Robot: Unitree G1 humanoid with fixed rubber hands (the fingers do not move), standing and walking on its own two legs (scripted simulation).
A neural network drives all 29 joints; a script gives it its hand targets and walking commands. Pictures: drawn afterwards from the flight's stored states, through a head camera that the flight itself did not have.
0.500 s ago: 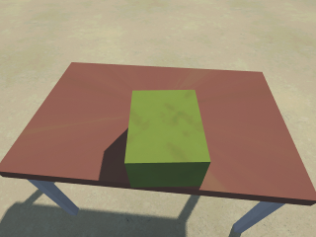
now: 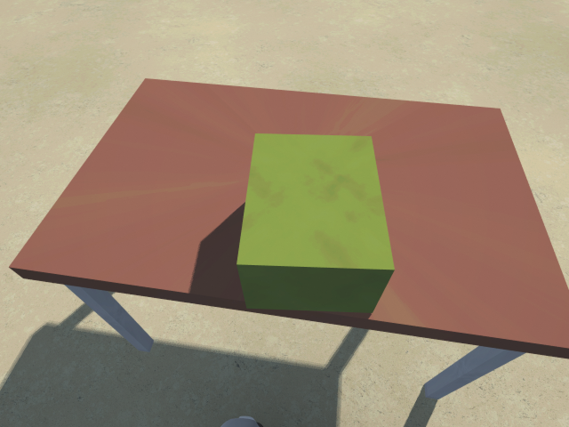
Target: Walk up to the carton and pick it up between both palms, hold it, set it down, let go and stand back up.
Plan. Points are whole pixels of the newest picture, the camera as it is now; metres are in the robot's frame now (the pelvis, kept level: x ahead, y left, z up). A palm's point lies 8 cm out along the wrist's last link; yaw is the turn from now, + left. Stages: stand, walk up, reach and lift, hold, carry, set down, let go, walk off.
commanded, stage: walk up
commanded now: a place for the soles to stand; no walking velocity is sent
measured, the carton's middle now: (311, 219) +0.48 -0.01 -0.05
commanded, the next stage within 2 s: none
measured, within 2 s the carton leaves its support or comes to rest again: neither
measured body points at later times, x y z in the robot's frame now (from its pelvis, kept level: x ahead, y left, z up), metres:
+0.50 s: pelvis -0.02 +0.00 +0.00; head +0.02 +0.02 +0.45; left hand +0.02 +0.27 -0.15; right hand +0.05 -0.25 -0.14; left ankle +0.08 +0.13 -0.73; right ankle -0.03 -0.11 -0.73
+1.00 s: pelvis +0.00 +0.00 +0.00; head +0.05 +0.02 +0.45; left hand +0.05 +0.27 -0.15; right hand +0.10 -0.25 -0.13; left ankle +0.08 +0.13 -0.73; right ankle -0.03 -0.10 -0.73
